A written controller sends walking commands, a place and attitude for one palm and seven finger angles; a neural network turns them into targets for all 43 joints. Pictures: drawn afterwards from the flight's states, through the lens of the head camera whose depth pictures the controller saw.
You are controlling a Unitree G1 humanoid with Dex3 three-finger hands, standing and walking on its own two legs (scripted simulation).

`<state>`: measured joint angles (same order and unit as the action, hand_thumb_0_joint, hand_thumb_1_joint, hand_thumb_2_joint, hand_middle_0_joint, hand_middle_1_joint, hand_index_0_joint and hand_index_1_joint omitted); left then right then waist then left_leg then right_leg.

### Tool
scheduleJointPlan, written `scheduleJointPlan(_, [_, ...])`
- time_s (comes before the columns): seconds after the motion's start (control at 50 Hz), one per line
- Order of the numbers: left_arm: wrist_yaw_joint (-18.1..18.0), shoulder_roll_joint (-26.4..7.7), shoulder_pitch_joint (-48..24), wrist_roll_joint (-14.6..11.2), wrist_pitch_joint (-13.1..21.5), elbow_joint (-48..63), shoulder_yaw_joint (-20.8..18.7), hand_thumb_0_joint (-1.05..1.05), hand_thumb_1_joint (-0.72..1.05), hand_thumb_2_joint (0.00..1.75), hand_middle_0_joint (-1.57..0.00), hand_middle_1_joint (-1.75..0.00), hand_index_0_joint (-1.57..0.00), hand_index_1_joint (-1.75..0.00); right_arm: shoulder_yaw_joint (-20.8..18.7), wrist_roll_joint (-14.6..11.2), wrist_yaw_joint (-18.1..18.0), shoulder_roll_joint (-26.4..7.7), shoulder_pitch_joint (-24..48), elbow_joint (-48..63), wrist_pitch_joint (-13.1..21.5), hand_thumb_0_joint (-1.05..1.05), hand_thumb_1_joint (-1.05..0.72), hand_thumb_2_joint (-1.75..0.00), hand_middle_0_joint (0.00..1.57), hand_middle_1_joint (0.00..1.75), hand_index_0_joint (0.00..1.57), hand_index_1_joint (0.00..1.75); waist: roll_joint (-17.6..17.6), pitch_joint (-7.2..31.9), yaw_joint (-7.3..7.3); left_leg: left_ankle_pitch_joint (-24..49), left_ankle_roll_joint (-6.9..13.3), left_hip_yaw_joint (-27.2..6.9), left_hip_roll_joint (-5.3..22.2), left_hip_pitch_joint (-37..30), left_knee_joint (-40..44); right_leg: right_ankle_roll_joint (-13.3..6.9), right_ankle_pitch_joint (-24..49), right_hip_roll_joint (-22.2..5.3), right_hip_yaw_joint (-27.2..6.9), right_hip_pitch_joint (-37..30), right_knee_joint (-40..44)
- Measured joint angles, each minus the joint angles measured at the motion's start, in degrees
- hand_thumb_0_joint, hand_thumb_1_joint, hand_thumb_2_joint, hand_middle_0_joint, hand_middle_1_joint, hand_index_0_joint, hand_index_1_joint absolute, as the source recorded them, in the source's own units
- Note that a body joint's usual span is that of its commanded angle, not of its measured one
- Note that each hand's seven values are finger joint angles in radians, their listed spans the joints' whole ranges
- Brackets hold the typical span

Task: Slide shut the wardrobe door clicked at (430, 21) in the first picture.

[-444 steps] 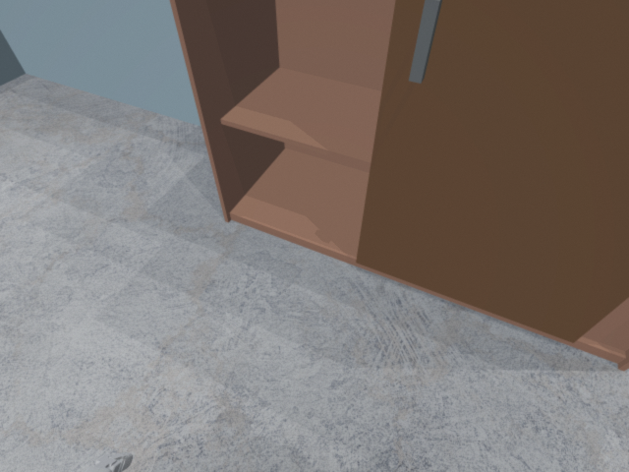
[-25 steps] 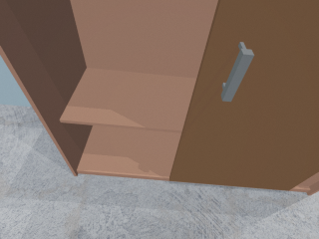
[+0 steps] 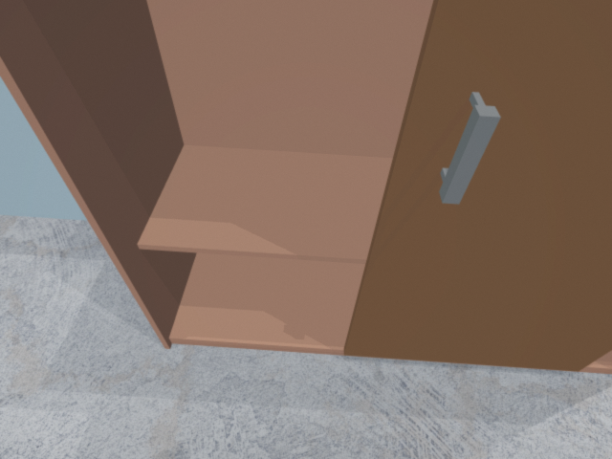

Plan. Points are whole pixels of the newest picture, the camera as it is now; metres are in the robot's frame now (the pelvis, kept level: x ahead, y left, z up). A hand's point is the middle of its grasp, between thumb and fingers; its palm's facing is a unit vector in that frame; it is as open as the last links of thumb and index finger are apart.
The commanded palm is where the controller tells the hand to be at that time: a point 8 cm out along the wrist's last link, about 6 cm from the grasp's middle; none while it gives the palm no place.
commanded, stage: come to a stop and stand still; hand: right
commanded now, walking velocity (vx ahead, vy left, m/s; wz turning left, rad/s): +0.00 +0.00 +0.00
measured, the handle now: (462, 149) +0.53 -0.20 +0.14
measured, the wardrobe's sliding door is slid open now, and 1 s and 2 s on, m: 0.60 0.60 0.60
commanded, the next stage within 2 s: look again from close up in 0.60 s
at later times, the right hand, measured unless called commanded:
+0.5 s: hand out of the picture +0.00 -0.22 -0.18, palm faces +0.02 +0.98 -0.21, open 7.4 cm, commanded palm none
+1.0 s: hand out of the picture +0.00 -0.19 -0.18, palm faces +0.02 +0.99 -0.15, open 7.4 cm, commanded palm none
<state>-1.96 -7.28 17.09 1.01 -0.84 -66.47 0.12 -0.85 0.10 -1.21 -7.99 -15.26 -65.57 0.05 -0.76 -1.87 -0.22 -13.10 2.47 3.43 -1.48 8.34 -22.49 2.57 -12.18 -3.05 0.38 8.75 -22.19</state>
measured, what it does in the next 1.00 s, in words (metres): stands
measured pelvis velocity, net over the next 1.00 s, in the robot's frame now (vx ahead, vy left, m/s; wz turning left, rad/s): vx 0.01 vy -0.04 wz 0.02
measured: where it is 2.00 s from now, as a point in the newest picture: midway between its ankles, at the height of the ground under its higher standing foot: outside the picture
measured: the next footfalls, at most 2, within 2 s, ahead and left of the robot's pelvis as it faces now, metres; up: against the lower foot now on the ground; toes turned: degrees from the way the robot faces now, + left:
none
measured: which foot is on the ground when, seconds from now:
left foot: down 0.00-1.00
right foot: down 0.00-1.00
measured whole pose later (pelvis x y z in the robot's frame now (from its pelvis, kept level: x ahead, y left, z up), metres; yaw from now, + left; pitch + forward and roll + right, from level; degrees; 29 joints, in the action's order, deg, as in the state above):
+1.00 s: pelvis +0.01 -0.04 -0.01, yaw +1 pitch +0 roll +0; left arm -1.8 -7.7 16.4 0.8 1.4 -64.9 1.0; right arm 0.3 0.9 -1.6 -6.8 -17.6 -64.5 0.9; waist 0.7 -1.8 0.6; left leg -16.6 -1.0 0.9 1.9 11.5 -28.6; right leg -1.4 -16.4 0.7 2.5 11.0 -27.8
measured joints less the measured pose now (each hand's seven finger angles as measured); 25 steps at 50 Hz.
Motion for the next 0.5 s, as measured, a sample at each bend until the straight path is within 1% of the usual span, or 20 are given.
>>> scheduleJointPlan(0.04, [-0.04, 0.02, 0.02, -0.04, 0.15, 0.1, 0.03, 0.01, 0.91, 0.9, -0.2, -0.3, -0.2, -0.3, 0.09, 0.02, -0.01, 0.43, -0.62, -0.25, 0.13, 0.01, -0.92, -0.9, 0.2, 0.3, 0.2, 0.3, -0.04, 0.08, 0.08, 0.0, -0.07, -0.03, 0.05, -0.11, 0.15, -0.07, -0.03, 0.06, 0.03, -0.08, 0.11])
scheduleJointPlan(0.06, [0.15, -0.17, -0.17, -0.13, 0.28, 0.32, 0.05, 0.01, 0.91, 0.9, -0.2, -0.3, -0.2, -0.3, 0.29, 0.31, -0.5, 0.79, -0.92, -0.25, 0.73, 0.01, -0.92, -0.9, 0.2, 0.3, 0.2, 0.3, -0.32, 0.07, 0.31, 0.11, -0.23, -0.03, -0.11, 0.23, 0.12, -0.28, -0.51, -0.24, 0.3, 1.06, -1.93])
scheduleJointPlan(0.08, [0.35, -0.5, -0.42, -0.19, 0.22, 1.19, -0.03, 0.01, 0.91, 0.9, -0.2, -0.3, -0.2, -0.3, 0.46, 0.57, -0.97, 1.23, -1.43, 0.19, 1.44, 0.01, -0.92, -0.9, 0.2, 0.3, 0.2, 0.3, -0.74, -0.09, 0.45, 0.19, -0.37, -0.14, -0.35, 0.81, -0.27, -0.87, -2.46, -0.38, 0.1, 2.59, -5.04])
scheduleJointPlan(0.1, [0.47, -0.86, -0.59, -0.3, 0.29, 2.3, -0.18, 0.01, 0.91, 0.9, -0.2, -0.3, -0.2, -0.3, 0.64, 0.76, -1.21, 1.61, -2.06, 0.72, 1.96, 0.01, -0.92, -0.9, 0.2, 0.3, 0.2, 0.3, -1.15, -0.16, 0.37, 0.06, -0.4, -0.25, -0.54, 1.45, -0.98, -1.38, -4.29, -0.42, -0.05, 3.78, -7.42])
scheduleJointPlan(0.14, [0.45, -1.73, -0.53, -0.32, 0.78, 4.21, -0.48, 0.01, 0.92, 0.9, -0.2, -0.3, -0.2, -0.3, 1.04, 0.89, -1.24, 2.23, -3.09, 1.38, 2.31, 0.01, -0.91, -0.9, 0.2, 0.3, 0.2, 0.3, -2.21, 0.0, -0.2, -0.98, -0.52, -0.11, -0.79, 2.46, -3.16, -1.97, -3.88, -0.39, -0.24, 4.22, -7.83])
scheduleJointPlan(0.16, [0.42, -1.93, -0.56, -0.25, 1.11, 4.67, -0.57, 0.01, 0.92, 0.9, -0.2, -0.3, -0.2, -0.3, 1.13, 0.83, -1.16, 2.26, -3.18, 1.39, 2.22, 0.01, -0.91, -0.9, 0.2, 0.3, 0.2, 0.3, -2.2, 0.04, -0.46, -1.76, -0.74, -0.06, -0.46, 2.84, -4.51, -1.89, -4.12, -0.08, -0.31, 4.32, -8.34])
scheduleJointPlan(0.2, [0.33, -2.07, -0.46, -0.1, 1.55, 5.18, -0.43, 0.01, 0.92, 0.9, -0.2, -0.3, -0.2, -0.3, 1.13, 0.76, -1.12, 2.06, -3.12, 1.45, 1.84, 0.01, -0.91, -0.9, 0.2, 0.3, 0.2, 0.3, -1.59, 0.35, -0.38, -2.81, -1.31, -0.43, 0.51, 3.1, -6.18, -1.92, -4.8, 0.82, 0.06, 4.18, -9.19])
scheduleJointPlan(0.3, [0.21, -2.24, -0.01, -0.02, 1.72, 5.35, 0.22, 0.02, 0.94, 0.9, -0.2, -0.3, -0.2, -0.3, 1.15, 0.7, -0.8, 0.86, -2.58, 2.24, 1.12, 0.01, -0.91, -0.9, 0.2, 0.3, 0.2, 0.3, -0.72, 1.53, 0.25, -3.31, -2.35, -1.22, 1.99, 2.92, -7.21, -2.92, -4.79, 2.28, 0.89, 3.24, -8.79])
scheduleJointPlan(0.5, [0.66, -1.6, 0.94, 0.03, 1.83, 4.48, 1.0, 0.01, 0.93, 0.9, -0.2, -0.3, -0.2, -0.3, 0.84, 0.85, -0.34, -1.63, -2.0, 3.22, 0.6, 0.01, -0.91, -0.9, 0.2, 0.3, 0.2, 0.3, 0.54, 2.19, 0.47, -2.45, -3.37, -2.16, 3.45, 3.61, -6.3, -4.02, -3.18, 3.79, 1.84, 2.94, -6.03])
